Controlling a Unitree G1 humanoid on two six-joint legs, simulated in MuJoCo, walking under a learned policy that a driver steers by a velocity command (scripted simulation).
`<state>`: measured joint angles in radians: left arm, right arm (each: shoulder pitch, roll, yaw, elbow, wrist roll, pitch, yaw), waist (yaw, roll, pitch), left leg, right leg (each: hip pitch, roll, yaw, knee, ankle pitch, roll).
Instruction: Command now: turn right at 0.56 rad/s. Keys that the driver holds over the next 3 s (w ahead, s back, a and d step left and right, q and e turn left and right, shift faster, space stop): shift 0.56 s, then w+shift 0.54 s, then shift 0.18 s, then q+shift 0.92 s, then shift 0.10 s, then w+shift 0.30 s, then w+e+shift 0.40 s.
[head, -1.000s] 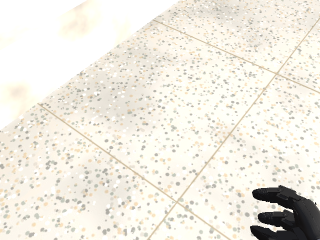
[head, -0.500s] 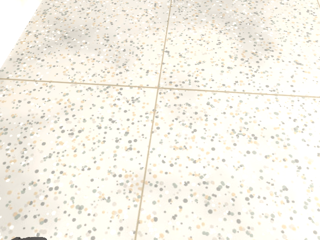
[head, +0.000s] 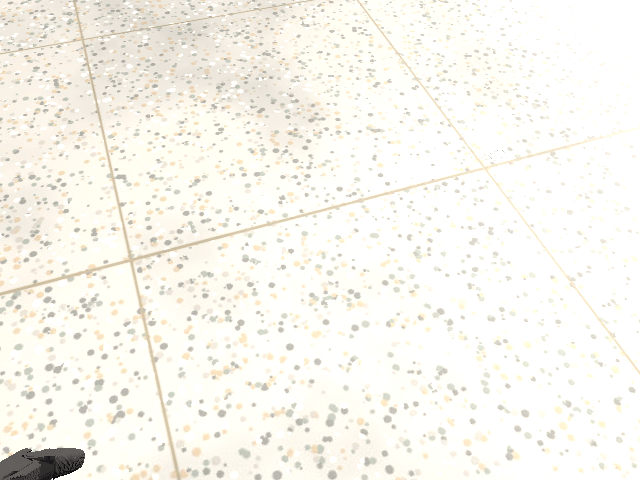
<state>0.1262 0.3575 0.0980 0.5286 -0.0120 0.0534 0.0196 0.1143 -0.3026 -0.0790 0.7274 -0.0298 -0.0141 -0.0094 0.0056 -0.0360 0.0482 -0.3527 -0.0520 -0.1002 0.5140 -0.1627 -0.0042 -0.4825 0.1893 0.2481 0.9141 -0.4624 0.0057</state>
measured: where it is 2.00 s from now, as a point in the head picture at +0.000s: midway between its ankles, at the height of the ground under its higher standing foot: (322, 415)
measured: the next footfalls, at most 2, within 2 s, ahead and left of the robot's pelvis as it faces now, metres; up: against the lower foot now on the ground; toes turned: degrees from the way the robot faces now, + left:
right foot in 0.30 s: +0.01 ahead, -0.13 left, +0.00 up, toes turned -2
left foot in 0.84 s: +0.17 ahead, +0.13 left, +0.00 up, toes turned -4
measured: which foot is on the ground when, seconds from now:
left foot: down 0.00-0.58, up 0.60-0.82, down 0.84-1.00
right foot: up 0.00-0.28, down 0.30-0.84, up 0.86-1.00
